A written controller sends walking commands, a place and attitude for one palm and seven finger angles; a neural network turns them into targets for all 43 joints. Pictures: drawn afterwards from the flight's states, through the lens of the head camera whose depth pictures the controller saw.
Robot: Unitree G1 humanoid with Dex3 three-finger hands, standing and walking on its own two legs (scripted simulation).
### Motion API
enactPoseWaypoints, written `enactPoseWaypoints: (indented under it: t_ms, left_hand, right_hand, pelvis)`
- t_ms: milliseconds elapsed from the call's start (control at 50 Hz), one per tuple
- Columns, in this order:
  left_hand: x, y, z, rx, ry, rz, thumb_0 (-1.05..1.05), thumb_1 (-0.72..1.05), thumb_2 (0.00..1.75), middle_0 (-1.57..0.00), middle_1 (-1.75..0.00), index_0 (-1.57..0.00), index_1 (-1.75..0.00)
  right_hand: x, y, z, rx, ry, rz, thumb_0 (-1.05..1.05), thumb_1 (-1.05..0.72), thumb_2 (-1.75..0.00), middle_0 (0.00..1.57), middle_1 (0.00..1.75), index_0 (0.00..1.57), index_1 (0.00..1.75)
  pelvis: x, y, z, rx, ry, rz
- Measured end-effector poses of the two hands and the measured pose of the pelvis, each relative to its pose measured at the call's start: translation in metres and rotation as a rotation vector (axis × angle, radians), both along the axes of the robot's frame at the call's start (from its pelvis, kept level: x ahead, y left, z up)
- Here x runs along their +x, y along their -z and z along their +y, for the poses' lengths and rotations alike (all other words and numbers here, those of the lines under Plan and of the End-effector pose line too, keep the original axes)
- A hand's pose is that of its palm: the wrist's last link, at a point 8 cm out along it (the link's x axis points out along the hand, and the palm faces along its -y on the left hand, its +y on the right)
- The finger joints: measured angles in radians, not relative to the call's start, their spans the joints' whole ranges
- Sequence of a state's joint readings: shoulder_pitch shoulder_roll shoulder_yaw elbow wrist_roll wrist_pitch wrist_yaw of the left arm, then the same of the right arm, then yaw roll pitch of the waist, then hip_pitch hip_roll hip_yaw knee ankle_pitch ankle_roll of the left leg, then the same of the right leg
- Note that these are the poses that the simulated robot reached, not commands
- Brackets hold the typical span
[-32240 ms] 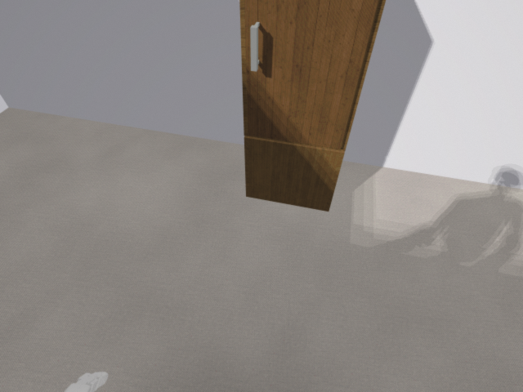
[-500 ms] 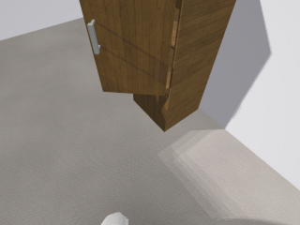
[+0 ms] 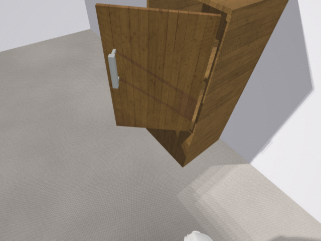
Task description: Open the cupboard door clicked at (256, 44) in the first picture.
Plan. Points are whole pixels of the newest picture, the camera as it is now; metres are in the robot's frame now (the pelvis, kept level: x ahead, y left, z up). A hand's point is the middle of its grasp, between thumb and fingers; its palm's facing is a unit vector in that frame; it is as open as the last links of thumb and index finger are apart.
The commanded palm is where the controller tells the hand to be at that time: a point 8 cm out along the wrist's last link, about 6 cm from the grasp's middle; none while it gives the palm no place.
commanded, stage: come to a stop and stand still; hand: left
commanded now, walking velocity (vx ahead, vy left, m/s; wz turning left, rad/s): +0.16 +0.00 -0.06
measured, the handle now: (114, 69) +0.68 +0.22 +0.03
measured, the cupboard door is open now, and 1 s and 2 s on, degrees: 48 48 48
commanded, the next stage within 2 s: look again from close up in 1.08 s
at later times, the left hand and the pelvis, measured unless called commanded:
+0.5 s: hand out of the picture +0.13 +0.15 -0.19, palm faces +0.04 -0.98 -0.19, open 7.3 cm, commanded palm none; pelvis +0.06 -0.02 -0.02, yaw +0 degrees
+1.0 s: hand out of the picture +0.04 +0.13 -0.18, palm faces +0.05 -0.98 -0.18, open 7.3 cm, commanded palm none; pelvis +0.04 -0.04 +0.00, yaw +1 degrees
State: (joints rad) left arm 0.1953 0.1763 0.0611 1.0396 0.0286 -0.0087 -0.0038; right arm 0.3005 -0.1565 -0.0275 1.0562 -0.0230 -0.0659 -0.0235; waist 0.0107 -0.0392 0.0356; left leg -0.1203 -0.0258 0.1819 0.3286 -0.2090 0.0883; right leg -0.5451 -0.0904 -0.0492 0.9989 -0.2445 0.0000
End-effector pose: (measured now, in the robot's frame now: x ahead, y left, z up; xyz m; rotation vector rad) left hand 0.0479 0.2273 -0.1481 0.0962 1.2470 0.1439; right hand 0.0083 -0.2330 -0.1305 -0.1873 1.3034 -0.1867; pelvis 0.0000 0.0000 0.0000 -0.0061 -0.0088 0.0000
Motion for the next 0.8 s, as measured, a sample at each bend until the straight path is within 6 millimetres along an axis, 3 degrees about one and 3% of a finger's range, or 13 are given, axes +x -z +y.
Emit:
enactPoseWaypoints:
  t_ms: [160,200,260,380,620,700,800]
  left_hand:
    - [0.097,-0.007,-0.014,0.024,0.096,-0.094,0.0,0.91,0.89,-0.2,-0.3,-0.19,-0.3]
    - [0.112,-0.003,-0.021,0.031,0.105,-0.111,0.0,0.91,0.89,-0.2,-0.3,-0.19,-0.3]
    - [0.12,0.002,-0.03,0.032,0.12,-0.096,0.0,0.91,0.89,-0.2,-0.3,-0.19,-0.3]
    - [0.105,0.012,-0.034,0.013,0.079,-0.027,0.0,0.91,0.89,-0.2,-0.3,-0.2,-0.3]
    - [0.044,0.007,-0.024,0.082,-0.006,0.078,0.0,0.92,0.89,-0.2,-0.3,-0.2,-0.3]
    - [0.024,0.005,-0.03,0.073,-0.01,0.112,0.0,0.91,0.89,-0.2,-0.3,-0.2,-0.3]
    - [0.009,0.006,-0.041,0.039,-0.019,0.126,0.01,0.92,0.89,-0.2,-0.3,-0.2,-0.3]
  right_hand:
    - [-0.039,0.015,0.021,0.074,0.099,0.198,0.0,-0.91,-0.9,0.2,0.3,0.2,0.3]
    - [-0.042,0.022,0.023,0.095,0.121,0.238,0.0,-0.91,-0.9,0.2,0.3,0.2,0.3]
    - [-0.036,0.029,0.024,0.114,0.157,0.266,0.0,-0.91,-0.9,0.2,0.3,0.2,0.3]
    - [-0.004,0.027,0.019,0.094,0.143,0.222,0.0,-0.9,-0.9,0.2,0.3,0.2,0.3]
    - [0.062,0.035,-0.017,0.061,0.052,0.064,0.0,-0.91,-0.9,0.2,0.3,0.2,0.3]
    - [0.071,0.027,-0.029,0.05,0.038,0.032,0.0,-0.91,-0.9,0.2,0.3,0.2,0.3]
    - [0.062,0.017,-0.034,0.034,0.012,0.039,0.0,-0.91,-0.9,0.2,0.3,0.2,0.3]
  pelvis:
    - [0.042,0.006,-0.006,0.011,0.006,-0.009]
    - [0.052,0.012,-0.012,0.021,0.006,-0.008]
    - [0.06,0.016,-0.016,0.004,0.006,0.002]
    - [0.062,0.015,-0.016,0.005,-0.002,0.017]
    - [0.06,0.017,-0.031,0.011,-0.002,-0.009]
    - [0.055,0.012,-0.036,0.01,-0.015,-0.005]
    - [0.049,0.006,-0.039,0.003,-0.013,-0.006]
